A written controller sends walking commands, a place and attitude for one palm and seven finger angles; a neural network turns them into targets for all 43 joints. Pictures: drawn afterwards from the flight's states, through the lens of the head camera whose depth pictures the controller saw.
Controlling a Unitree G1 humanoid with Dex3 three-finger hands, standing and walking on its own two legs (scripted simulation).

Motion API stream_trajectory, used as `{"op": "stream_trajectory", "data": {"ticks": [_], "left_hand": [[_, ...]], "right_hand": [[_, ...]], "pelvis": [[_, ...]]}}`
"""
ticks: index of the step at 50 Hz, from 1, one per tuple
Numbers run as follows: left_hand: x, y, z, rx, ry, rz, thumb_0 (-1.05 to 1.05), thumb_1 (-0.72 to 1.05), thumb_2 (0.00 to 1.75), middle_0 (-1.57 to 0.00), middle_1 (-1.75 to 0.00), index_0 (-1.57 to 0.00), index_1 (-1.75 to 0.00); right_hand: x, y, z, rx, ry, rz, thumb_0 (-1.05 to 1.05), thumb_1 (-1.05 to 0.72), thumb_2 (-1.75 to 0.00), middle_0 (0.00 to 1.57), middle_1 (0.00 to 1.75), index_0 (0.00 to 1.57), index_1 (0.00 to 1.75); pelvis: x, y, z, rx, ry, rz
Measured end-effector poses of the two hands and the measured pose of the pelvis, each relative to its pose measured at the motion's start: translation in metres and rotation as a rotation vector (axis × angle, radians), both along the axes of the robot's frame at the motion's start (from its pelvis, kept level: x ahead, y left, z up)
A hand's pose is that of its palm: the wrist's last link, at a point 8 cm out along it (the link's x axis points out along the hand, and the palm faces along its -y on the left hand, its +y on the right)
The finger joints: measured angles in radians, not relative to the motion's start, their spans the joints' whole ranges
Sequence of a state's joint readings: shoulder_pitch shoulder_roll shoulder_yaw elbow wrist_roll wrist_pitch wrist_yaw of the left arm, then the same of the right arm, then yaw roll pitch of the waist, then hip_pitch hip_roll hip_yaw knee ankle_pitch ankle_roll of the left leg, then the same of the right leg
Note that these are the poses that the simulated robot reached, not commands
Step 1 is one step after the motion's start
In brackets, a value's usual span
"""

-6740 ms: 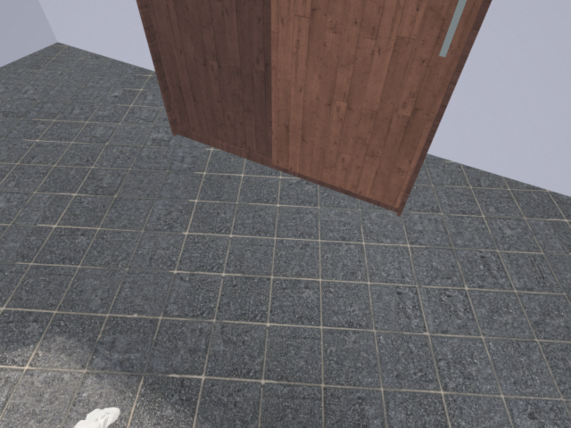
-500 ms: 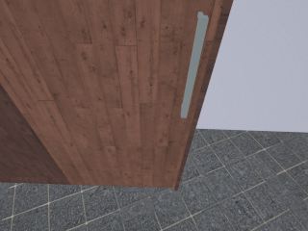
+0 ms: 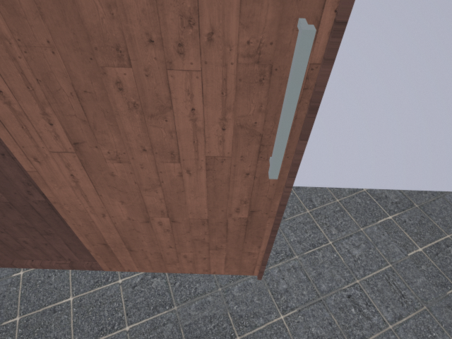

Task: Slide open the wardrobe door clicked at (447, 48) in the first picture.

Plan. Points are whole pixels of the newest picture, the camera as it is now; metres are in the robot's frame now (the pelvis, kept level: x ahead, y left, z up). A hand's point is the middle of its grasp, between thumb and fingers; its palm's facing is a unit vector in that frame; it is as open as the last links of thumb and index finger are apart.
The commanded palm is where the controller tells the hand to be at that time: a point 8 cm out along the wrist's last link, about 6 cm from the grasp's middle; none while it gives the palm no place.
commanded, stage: come to a stop and stand still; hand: right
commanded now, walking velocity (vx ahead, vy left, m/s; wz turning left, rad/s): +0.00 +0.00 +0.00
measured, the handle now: (285, 113) +0.48 -0.08 +0.16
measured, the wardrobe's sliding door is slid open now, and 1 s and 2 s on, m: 0.00 0.00 0.00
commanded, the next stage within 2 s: look again from close up in 0.20 s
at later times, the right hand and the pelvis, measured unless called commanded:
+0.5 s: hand out of the picture +0.02 -0.16 -0.17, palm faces +0.02 +0.98 -0.19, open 7.4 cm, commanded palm none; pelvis +0.01 +0.01 +0.00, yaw +0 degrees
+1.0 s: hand out of the picture +0.02 -0.16 -0.17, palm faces +0.02 +0.98 -0.19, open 7.4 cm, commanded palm none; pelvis +0.02 +0.01 +0.00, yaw +0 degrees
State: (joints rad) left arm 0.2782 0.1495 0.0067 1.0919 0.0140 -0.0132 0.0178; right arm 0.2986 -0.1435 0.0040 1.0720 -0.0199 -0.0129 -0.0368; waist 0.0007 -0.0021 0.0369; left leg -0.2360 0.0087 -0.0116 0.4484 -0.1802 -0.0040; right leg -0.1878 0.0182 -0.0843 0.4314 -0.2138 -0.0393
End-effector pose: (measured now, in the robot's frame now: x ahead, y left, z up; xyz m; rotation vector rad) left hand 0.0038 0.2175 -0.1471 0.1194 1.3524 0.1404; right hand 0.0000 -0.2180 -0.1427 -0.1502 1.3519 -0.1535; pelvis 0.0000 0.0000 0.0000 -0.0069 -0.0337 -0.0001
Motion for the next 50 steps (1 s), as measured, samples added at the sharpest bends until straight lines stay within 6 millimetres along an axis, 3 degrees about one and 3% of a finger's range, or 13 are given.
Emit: {"op": "stream_trajectory", "data": {"ticks": [14,50], "left_hand": [[0.005,0.003,0.001,-0.001,0.016,-0.003,0.0,0.91,0.9,-0.2,-0.3,-0.2,-0.3],[0.006,0.001,0.002,-0.003,0.046,0.003,0.0,0.91,0.9,-0.2,-0.3,-0.2,-0.3]], "right_hand": [[0.013,0.001,0.001,-0.005,-0.01,0.003,0.01,-0.91,-0.9,0.2,0.3,0.2,0.3],[0.013,0.006,0.0,0.01,0.021,-0.004,0.01,-0.91,-0.9,0.2,0.3,0.2,0.3]], "pelvis": [[0.008,0.004,0.001,0.0,-0.002,-0.001],[0.017,0.005,0.002,0.0,0.003,0.001]]}}
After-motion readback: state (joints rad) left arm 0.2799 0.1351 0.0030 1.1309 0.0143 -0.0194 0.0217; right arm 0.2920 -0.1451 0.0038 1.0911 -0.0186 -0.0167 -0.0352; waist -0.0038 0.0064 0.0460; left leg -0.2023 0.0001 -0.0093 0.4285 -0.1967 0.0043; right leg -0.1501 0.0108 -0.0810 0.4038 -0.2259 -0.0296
